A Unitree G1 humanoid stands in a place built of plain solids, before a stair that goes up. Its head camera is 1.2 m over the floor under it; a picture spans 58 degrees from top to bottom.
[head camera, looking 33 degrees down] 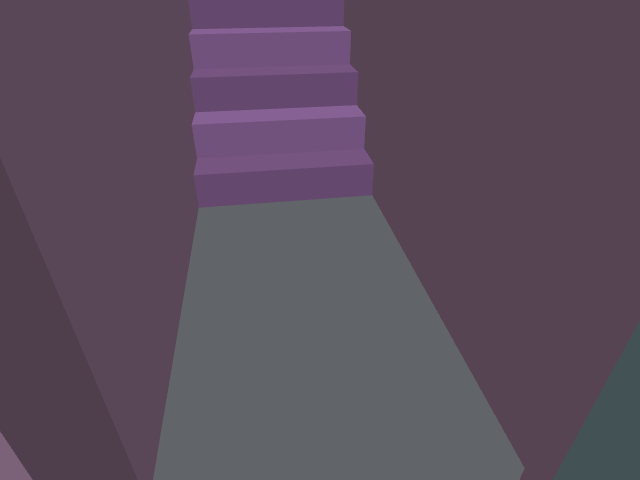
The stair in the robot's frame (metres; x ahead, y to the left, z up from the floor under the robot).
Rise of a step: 0.20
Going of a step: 0.25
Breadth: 1.03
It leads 9 degrees to the left of straight ahead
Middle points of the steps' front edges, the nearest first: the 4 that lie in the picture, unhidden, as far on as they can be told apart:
2.27 0.19 0.20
2.51 0.23 0.41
2.75 0.27 0.61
2.99 0.30 0.81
